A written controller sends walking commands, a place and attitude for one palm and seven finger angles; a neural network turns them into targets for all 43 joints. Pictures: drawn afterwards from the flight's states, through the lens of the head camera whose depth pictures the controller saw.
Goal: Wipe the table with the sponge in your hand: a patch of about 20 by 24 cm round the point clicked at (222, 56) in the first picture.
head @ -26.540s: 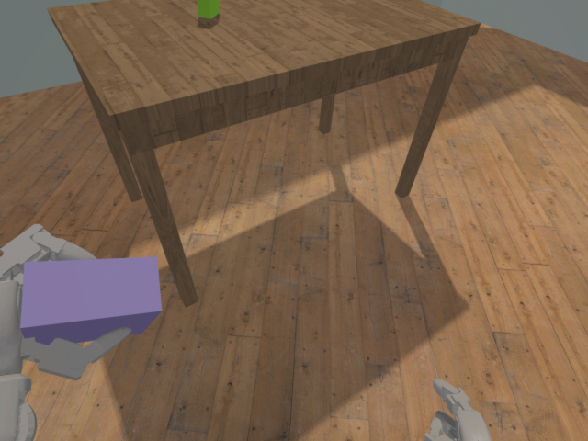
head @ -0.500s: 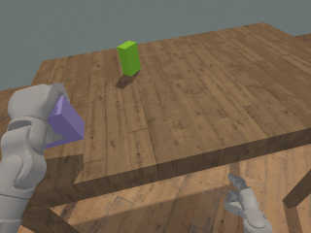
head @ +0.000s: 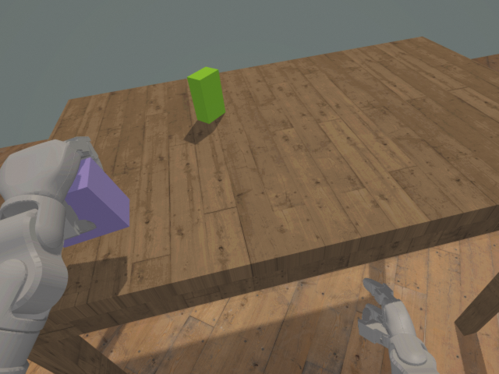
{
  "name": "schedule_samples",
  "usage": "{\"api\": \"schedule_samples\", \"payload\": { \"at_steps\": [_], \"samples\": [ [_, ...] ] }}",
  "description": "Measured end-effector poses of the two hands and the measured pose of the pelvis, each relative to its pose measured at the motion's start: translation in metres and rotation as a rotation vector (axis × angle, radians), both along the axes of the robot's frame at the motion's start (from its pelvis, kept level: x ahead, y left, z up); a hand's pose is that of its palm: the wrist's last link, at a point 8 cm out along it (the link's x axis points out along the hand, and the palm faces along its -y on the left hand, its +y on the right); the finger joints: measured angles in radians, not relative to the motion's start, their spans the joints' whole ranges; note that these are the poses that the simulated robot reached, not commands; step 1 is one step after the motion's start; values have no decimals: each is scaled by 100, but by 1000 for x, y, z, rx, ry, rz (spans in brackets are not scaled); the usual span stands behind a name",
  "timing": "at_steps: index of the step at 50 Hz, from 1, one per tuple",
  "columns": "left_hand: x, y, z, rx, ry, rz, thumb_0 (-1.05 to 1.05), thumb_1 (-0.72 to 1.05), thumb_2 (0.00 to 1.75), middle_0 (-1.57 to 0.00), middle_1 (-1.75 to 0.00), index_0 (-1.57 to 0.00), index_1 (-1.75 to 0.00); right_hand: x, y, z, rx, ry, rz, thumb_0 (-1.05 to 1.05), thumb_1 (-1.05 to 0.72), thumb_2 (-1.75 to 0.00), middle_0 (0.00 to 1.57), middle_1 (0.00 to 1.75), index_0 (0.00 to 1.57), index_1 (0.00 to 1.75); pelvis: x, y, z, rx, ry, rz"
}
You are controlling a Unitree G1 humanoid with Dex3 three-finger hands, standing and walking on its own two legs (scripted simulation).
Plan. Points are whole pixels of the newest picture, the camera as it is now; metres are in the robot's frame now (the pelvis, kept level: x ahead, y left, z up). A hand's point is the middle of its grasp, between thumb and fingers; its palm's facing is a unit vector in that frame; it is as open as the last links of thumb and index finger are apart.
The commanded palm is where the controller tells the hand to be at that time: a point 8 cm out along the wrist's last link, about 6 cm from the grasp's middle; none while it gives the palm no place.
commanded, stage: move the sponge above the wiping area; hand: left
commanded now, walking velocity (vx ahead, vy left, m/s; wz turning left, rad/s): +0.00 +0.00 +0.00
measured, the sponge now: (83, 210) +0.26 +0.31 +0.16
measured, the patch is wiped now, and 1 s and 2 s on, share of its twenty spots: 0.00 0.00 0.00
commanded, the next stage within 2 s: lower the sponge onto the table in 1.68 s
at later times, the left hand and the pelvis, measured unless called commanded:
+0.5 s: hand (77, 202) +0.25 +0.30 +0.19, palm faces +0.12 -0.04 -0.99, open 9.9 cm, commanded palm +0.21 +0.29 +0.27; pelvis -0.01 -0.01 +0.00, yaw +0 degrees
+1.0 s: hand (84, 215) +0.25 +0.30 +0.17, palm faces +0.06 -0.07 -1.00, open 9.9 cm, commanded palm +0.21 +0.30 +0.27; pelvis -0.01 -0.01 +0.00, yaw +0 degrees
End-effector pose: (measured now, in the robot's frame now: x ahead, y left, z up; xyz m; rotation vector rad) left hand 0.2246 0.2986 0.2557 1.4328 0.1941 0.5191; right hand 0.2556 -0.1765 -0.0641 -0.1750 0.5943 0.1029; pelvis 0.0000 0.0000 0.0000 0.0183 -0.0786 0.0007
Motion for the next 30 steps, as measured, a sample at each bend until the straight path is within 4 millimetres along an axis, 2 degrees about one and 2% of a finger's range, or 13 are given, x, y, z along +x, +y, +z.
{"api": "schedule_samples", "payload": {
  "at_steps": [5, 8, 12, 17, 20, 23, 27, 30],
  "samples": [
    [4, -7, -18, -8, 81, -27, 0, -50, 104, -76, -135, -76, -135, -3, -6, 0, -11, -8, -10, 2, -90, -90, 20, 30, 20, 31, -1, -2, -1, 2, 1, -1],
    [7, -14, -21, 16, 107, -60, 0, -50, 104, -76, -135, -76, -135, -5, -11, -1, -26, -9, -12, 2, -90, -90, 20, 30, 20, 31, -1, -4, -1, 3, -3, 1],
    [8, -16, -11, 61, 83, -83, 0, -50, 104, -76, -134, -77, -135, -8, -17, -3, -34, -4, -19, 2, -90, -90, 20, 30, 20, 30, -1, -6, -1, 4, -8, -6],
    [4, -6, 7, 62, 23, -40, 0, -50, 104, -76, -134, -76, -135, -13, -23, -7, -24, 12, -36, 2, -90, -90, 20, 30, 20, 30, -1, -7, -2, 3, -6, -10],
    [2, 2, 6, 39, 32, 4, 0, -50, 104, -76, -135, -76, -135, -15, -26, -10, -20, 23, -46, 2, -90, -90, 20, 30, 20, 30, -3, -8, -2, 2, -1, -6],
    [2, 4, -5, 15, 76, 19, 0, -50, 104, -75, -135, -76, -136, -18, -27, -12, -23, 27, -49, 2, -90, -90, 20, 30, 20, 30, -5, -8, -2, 2, 2, 4],
    [1, -15, -20, 16, 129, -55, 0, -50, 104, -75, -135, -76, -136, -18, -26, -12, -27, 12, -46, 2, -91, -90, 20, 30, 20, 30, -6, -7, -2, 4, -2, 5],
    [0, -30, -22, 45, 129, -138, 0, -50, 104, -76, -135, -76, -135, -17, -23, -11, -27, -1, -41, 2, -91, -90, 20, 30, 20, 30, -5, -7, -3, 6, -8, -2]
  ]
}}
